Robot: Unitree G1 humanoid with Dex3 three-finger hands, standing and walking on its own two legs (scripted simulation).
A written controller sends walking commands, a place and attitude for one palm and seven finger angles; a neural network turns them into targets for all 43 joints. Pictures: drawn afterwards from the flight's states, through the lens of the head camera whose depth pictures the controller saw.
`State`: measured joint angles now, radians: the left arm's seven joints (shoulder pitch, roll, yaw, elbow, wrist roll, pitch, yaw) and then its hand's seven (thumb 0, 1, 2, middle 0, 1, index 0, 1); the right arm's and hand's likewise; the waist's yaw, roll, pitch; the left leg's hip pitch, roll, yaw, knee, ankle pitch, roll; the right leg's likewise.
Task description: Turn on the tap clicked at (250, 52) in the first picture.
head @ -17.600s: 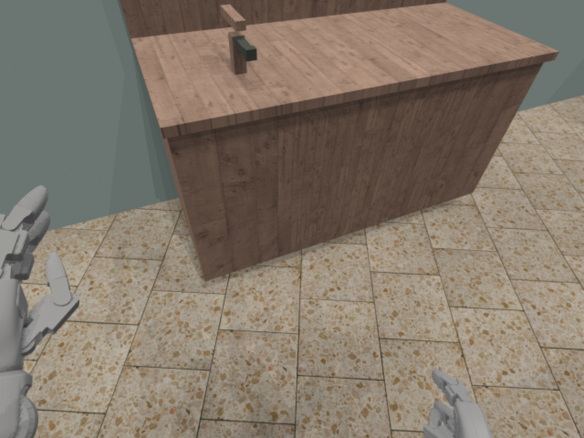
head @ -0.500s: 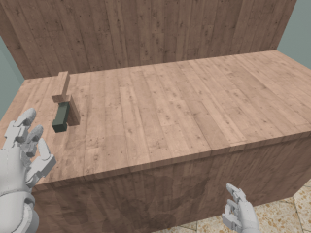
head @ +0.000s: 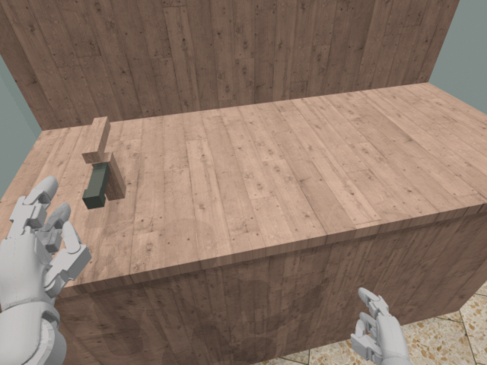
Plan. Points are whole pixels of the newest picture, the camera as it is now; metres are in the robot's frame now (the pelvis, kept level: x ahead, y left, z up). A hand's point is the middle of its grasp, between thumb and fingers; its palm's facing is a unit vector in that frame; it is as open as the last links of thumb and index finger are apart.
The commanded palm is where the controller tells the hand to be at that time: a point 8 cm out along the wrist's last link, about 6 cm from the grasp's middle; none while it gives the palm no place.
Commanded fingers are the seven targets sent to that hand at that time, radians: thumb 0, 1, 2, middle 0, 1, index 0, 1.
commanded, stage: turn the palm inward beside the body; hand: left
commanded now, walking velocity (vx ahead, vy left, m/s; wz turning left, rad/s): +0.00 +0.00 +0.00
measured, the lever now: (94, 198) +0.33 +0.33 +0.12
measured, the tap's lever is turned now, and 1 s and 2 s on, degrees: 0 0 0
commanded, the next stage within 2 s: reach beside the lever's end, fingers flat in 0.20 s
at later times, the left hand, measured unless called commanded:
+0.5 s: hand (83, 252) +0.18 +0.24 +0.18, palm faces +0.53 -0.84 -0.10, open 7.4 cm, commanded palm +0.13 +0.28 +0.17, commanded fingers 0.00 0.90 0.90 -0.20 -0.30 -0.20 -0.30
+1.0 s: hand (79, 239) +0.21 +0.26 +0.17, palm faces +0.56 -0.83 -0.09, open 7.5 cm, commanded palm +0.17 +0.30 +0.16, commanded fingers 0.00 0.90 0.90 -0.19 -0.26 -0.19 -0.26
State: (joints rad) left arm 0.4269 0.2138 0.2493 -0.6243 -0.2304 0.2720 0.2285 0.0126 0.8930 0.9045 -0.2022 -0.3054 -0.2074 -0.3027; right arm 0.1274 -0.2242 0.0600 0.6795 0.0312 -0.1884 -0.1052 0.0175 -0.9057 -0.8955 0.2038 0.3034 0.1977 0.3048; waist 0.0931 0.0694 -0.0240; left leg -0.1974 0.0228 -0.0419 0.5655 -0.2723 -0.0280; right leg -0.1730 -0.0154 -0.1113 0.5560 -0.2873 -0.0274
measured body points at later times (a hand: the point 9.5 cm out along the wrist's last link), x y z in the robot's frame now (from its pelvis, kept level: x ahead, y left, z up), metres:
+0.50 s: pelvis +0.00 +0.00 +0.00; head -0.04 -0.03 +0.45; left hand +0.15 +0.28 +0.18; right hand +0.22 -0.21 -0.06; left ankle +0.03 +0.14 -0.73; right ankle +0.02 -0.10 -0.73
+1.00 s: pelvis +0.00 +0.00 +0.00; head -0.04 -0.03 +0.45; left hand +0.17 +0.30 +0.17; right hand +0.21 -0.21 -0.07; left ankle +0.03 +0.14 -0.73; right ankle +0.02 -0.10 -0.73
